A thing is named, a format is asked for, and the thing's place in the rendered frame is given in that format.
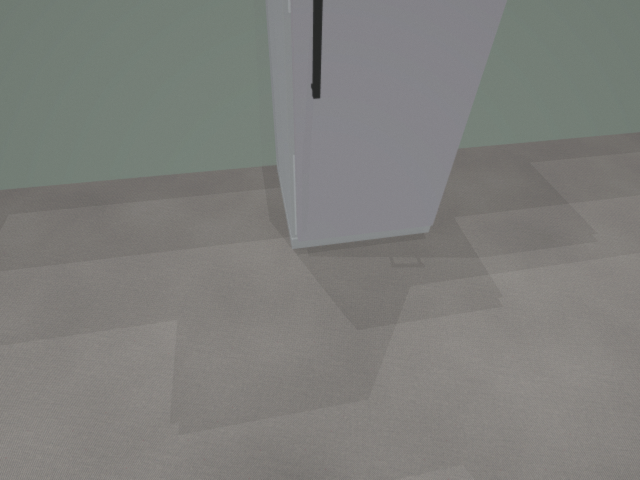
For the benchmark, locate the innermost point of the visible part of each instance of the fridge door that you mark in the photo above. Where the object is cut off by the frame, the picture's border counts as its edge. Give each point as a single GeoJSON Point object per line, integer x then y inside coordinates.
{"type": "Point", "coordinates": [398, 81]}

